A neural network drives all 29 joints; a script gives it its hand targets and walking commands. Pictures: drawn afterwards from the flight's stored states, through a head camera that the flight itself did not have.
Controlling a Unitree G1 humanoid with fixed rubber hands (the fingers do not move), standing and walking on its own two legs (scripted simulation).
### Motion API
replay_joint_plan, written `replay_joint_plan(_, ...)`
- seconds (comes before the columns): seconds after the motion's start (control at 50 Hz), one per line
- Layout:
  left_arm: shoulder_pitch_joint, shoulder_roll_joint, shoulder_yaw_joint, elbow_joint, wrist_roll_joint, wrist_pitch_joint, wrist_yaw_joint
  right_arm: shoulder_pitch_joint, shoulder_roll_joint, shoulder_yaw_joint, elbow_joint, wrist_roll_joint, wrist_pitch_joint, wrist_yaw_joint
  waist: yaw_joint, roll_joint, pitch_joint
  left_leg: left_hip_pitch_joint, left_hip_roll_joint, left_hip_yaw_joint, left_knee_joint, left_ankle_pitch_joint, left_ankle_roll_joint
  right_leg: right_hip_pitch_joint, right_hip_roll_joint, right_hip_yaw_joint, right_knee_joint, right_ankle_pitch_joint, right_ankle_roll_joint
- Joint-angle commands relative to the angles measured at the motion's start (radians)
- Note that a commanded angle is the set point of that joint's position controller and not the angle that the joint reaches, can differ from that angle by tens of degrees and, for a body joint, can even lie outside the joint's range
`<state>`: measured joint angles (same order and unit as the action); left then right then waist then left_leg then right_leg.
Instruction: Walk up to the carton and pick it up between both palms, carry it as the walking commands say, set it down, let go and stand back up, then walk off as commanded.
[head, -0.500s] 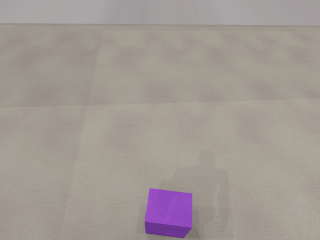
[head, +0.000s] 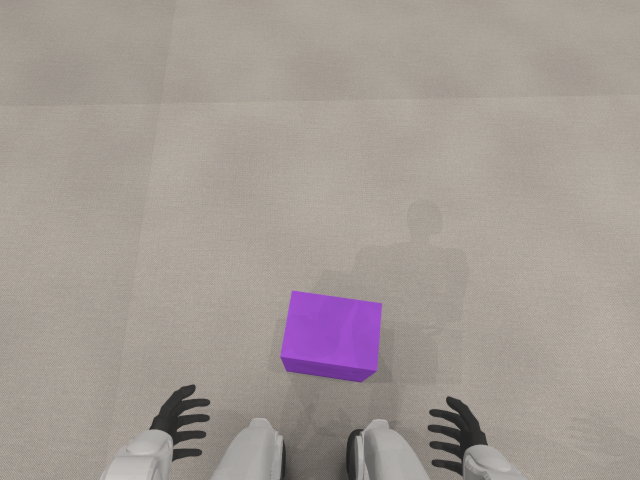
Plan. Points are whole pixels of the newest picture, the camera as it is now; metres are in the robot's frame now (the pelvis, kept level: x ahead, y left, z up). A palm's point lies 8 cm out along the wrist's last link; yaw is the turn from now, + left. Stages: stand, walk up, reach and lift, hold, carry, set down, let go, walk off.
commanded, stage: reach and lift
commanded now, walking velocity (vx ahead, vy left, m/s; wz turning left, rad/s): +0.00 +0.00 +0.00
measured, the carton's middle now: (329, 340) +0.38 -0.03 -0.59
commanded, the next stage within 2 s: none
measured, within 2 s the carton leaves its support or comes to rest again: neither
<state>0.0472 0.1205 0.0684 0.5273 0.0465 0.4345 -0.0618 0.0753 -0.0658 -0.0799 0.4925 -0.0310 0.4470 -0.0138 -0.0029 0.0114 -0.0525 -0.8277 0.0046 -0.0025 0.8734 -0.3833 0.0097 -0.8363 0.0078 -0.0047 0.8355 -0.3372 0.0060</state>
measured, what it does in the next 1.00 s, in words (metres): lowers itself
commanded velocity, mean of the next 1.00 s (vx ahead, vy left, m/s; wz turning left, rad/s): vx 0.00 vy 0.00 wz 0.00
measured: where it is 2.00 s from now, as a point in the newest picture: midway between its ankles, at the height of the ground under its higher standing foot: outside the picture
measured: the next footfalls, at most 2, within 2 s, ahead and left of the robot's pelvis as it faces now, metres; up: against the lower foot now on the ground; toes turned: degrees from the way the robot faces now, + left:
none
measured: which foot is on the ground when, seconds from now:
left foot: down 0.00-1.00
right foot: down 0.00-1.00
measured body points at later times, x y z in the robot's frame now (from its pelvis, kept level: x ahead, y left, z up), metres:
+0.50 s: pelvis -0.10 -0.01 -0.07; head +0.11 +0.00 +0.33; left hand +0.29 +0.20 -0.18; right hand +0.27 -0.20 -0.18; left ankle +0.01 +0.11 -0.69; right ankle +0.03 -0.12 -0.69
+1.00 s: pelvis -0.07 +0.00 -0.08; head +0.26 +0.00 +0.21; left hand +0.43 +0.16 -0.23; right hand +0.39 -0.23 -0.23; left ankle +0.01 +0.11 -0.69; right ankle +0.03 -0.12 -0.69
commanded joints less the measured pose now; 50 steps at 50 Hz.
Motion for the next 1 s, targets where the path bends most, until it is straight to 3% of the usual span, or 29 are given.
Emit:
replay_joint_plan(0.0,-0.225,0.202,0.08,-0.277,0.002,-0.115,-0.024,-0.128,-0.072,-0.017,-0.259,0.05,-0.108,-0.028,0.014,0.023,-0.706,0.127,-0.038,-0.008,0.082,0.549,-0.012,0.337,0.015,0.067,0.094,0.633,0.023)
replay_joint_plan(0.02,-0.163,0.19,0.072,-0.254,-0.007,-0.108,-0.028,-0.134,-0.075,-0.042,-0.26,0.027,-0.098,-0.038,-0.025,-0.046,-0.676,0.085,-0.05,0.001,0.06,0.454,-0.02,0.366,0.025,0.036,0.09,0.601,0.03)
replay_joint_plan(0.04,-0.17,0.192,0.069,-0.273,-0.003,-0.087,-0.034,-0.062,-0.039,-0.016,-0.223,0.042,-0.076,-0.042,-0.013,0.023,-0.685,0.084,-0.05,0.002,0.054,0.357,-0.018,0.372,0.022,0.039,0.102,0.503,0.028)
replay_joint_plan(0.06,-0.197,0.227,0.067,-0.298,-0.024,-0.076,-0.035,-0.086,-0.089,-0.031,-0.295,0.024,-0.056,-0.064,-0.048,0.003,-0.691,0.055,-0.063,0.013,0.057,0.231,-0.002,0.381,-0.001,0.05,0.096,0.428,0.028)
replay_joint_plan(0.1,-0.333,0.222,0.057,-0.27,-0.061,-0.034,-0.053,-0.275,-0.047,0.001,-0.31,0.067,-0.016,-0.06,-0.004,-0.006,-0.545,0.036,-0.053,0.017,0.042,0.031,0.009,0.23,0.01,0.012,0.078,0.085,0.036)
replay_joint_plan(0.14,-0.355,0.224,0.057,-0.184,-0.049,0.006,-0.067,-0.25,0.002,-0.001,-0.263,0.048,0.014,-0.085,-0.011,-0.012,-0.525,-0.002,-0.05,0.036,0.054,0.05,0.01,0.251,0.006,0.028,0.03,0.08,0.031)
replay_joint_plan(0.18,-0.405,0.238,0.034,-0.198,-0.089,0.024,-0.07,-0.336,-0.031,-0.01,-0.316,0.06,0.055,-0.104,-0.047,-0.048,-0.521,-0.016,-0.045,0.03,0.051,-0.106,0.025,0.29,0.0,0.03,0.036,-0.114,0.034)
replay_joint_plan(0.2,-0.496,0.256,0.078,-0.191,-0.071,0.016,-0.072,-0.416,-0.052,-0.057,-0.283,0.055,0.052,-0.1,-0.024,0.036,-0.45,-0.055,-0.047,0.039,0.03,-0.124,0.02,0.236,0.003,0.014,0.033,-0.138,0.025)
replay_joint_plan(0.24,-0.504,0.274,0.092,-0.086,-0.042,0.014,-0.064,-0.381,-0.014,-0.04,-0.202,0.047,0.05,-0.119,-0.016,-0.024,-0.406,-0.048,-0.047,0.045,0.053,-0.081,0.02,0.225,-0.012,0.054,0.009,-0.119,0.033)
replay_joint_plan(0.28,-0.73,0.337,0.109,-0.111,-0.062,-0.004,-0.068,-0.628,-0.063,-0.102,-0.232,0.051,0.035,-0.124,-0.025,0.019,-0.437,-0.051,-0.042,0.025,0.065,-0.175,0.021,0.155,-0.011,0.032,0.033,-0.237,0.026)
replay_joint_plan(0.3,-0.782,0.315,0.124,-0.042,-0.055,-0.017,-0.064,-0.655,-0.006,-0.052,-0.17,0.088,0.03,-0.131,0.003,0.051,-0.415,-0.055,-0.048,0.027,0.058,-0.155,0.023,0.144,-0.016,0.048,0.02,-0.215,0.029)
replay_joint_plan(0.4,-1.087,0.277,0.066,0.079,-0.094,-0.056,-0.021,-0.93,-0.109,-0.16,-0.064,0.05,-0.034,-0.137,-0.09,0.065,-0.494,-0.087,-0.05,0.003,0.077,-0.183,0.004,-0.02,0.008,-0.008,0.085,-0.214,0.015)
replay_joint_plan(0.44,-1.104,0.303,0.081,0.093,-0.1,-0.072,-0.007,-0.945,-0.132,-0.166,-0.05,0.034,-0.051,-0.142,-0.073,0.036,-0.691,-0.012,-0.049,-0.008,0.111,-0.19,0.003,-0.002,0.002,-0.03,0.146,-0.18,0.035)
replay_joint_plan(0.48,-1.065,0.286,0.053,0.143,-0.101,-0.054,0.015,-0.888,-0.122,-0.18,0.033,0.045,-0.047,-0.145,-0.114,0.071,-0.761,0.046,-0.052,-0.007,0.093,-0.177,0.003,-0.014,0.024,-0.042,0.14,-0.157,0.027)
replay_joint_plan(0.5,-1.074,0.312,0.079,0.114,-0.096,-0.065,0.037,-0.969,-0.16,-0.158,0.019,0.086,-0.068,-0.131,-0.058,0.11,-0.868,0.073,-0.056,0.023,0.135,-0.159,-0.012,-0.026,0.015,-0.054,0.164,-0.149,0.025)
replay_joint_plan(0.52,-1.169,0.332,0.073,0.081,-0.111,-0.085,0.055,-1.016,-0.208,-0.184,-0.011,0.086,-0.092,-0.136,-0.097,0.112,-0.872,0.058,-0.049,0.012,0.128,-0.176,-0.009,-0.054,0.014,-0.051,0.161,-0.153,0.014)
replay_joint_plan(0.54,-1.183,0.326,0.093,0.125,-0.113,-0.099,0.059,-1.041,-0.124,-0.156,0.053,0.092,-0.097,-0.129,-0.051,0.011,-0.799,-0.074,-0.067,0.017,0.129,-0.152,-0.003,-0.081,0.026,-0.062,0.198,-0.133,0.033)
replay_joint_plan(0.56,-1.205,0.357,0.12,0.12,-0.12,-0.118,0.054,-1.103,-0.164,-0.168,-0.045,0.081,-0.127,-0.125,-0.076,-0.007,-0.843,-0.062,-0.067,0.028,0.134,-0.081,-0.001,-0.018,0.029,-0.055,0.174,-0.087,0.041)
replay_joint_plan(0.58,-1.192,0.311,0.09,0.192,-0.123,-0.115,0.056,-1.118,-0.155,-0.161,0.03,0.089,-0.13,-0.125,-0.078,0.001,-0.88,-0.084,-0.075,0.012,0.158,-0.076,-0.004,-0.02,0.032,-0.043,0.197,-0.076,0.031)
replay_joint_plan(0.66,-1.306,0.399,0.127,0.056,-0.129,-0.196,0.106,-1.244,-0.268,-0.179,-0.017,0.109,-0.213,-0.109,-0.047,0.055,-1.025,-0.043,-0.068,0.019,0.159,-0.014,-0.025,-0.068,0.032,-0.076,0.231,-0.034,0.034)
replay_joint_plan(0.72,-1.309,0.292,0.064,-0.02,-0.158,-0.225,0.125,-1.22,-0.252,-0.184,-0.023,0.14,-0.259,-0.08,-0.073,0.15,-1.244,0.198,-0.072,-0.024,0.232,0.26,-0.044,-0.218,0.053,-0.092,0.277,0.114,0.018)
replay_joint_plan(0.74,-1.266,0.27,0.071,0.065,-0.16,-0.216,0.129,-1.172,-0.243,-0.181,0.068,0.125,-0.258,-0.071,-0.091,0.086,-1.212,0.171,-0.075,-0.025,0.228,0.314,-0.035,-0.217,0.051,-0.083,0.24,0.148,0.014)
replay_joint_plan(0.8,-1.189,0.262,0.042,0.034,-0.174,-0.248,0.13,-1.081,-0.299,-0.23,0.05,0.103,-0.298,-0.06,-0.153,0.064,-1.283,0.226,-0.063,-0.057,0.207,0.381,-0.034,-0.192,0.07,-0.105,0.253,0.249,0.02)
replay_joint_plan(0.82,-1.23,0.257,0.06,-0.052,-0.172,-0.274,0.133,-1.135,-0.294,-0.191,-0.036,0.13,-0.316,-0.054,-0.096,0.065,-1.37,0.257,-0.07,-0.035,0.234,0.487,-0.036,-0.119,0.062,-0.085,0.263,0.337,0.016)
replay_joint_plan(0.86,-1.296,0.252,0.062,-0.087,-0.165,-0.281,0.147,-1.136,-0.329,-0.234,0.029,0.123,-0.325,-0.039,-0.119,0.101,-1.456,0.235,-0.067,-0.041,0.218,0.394,-0.051,-0.098,0.061,-0.072,0.261,0.29,0.004)
replay_joint_plan(0.88,-1.267,0.246,0.093,0.014,-0.139,-0.287,0.148,-1.166,-0.302,-0.243,0.044,0.119,-0.329,-0.042,-0.11,0.049,-1.353,0.169,-0.074,-0.023,0.247,0.405,-0.041,-0.162,0.058,-0.08,0.264,0.302,0.005)
replay_joint_plan(0.94,-1.167,0.283,0.145,-0.127,-0.129,-0.32,0.132,-1.09,-0.311,-0.247,-0.161,0.112,-0.365,-0.042,-0.116,-0.028,-1.685,0.208,-0.085,-0.007,0.285,0.645,-0.037,0.163,0.062,-0.026,0.301,0.678,0.012)
replay_joint_plan(0.96,-1.186,0.277,0.14,-0.245,-0.138,-0.325,0.136,-1.129,-0.325,-0.235,-0.288,0.148,-0.365,-0.046,-0.067,-0.004,-1.849,0.255,-0.093,-0.001,0.335,0.733,-0.021,0.226,0.064,-0.016,0.354,0.764,0.015)
replay_joint_plan(0.98,-1.167,0.295,0.146,-0.185,-0.137,-0.313,0.142,-1.126,-0.351,-0.268,-0.22,0.124,-0.356,-0.053,-0.088,0.019,-1.808,0.227,-0.093,0.002,0.329,0.755,-0.027,0.226,0.058,-0.013,0.368,0.766,0.025)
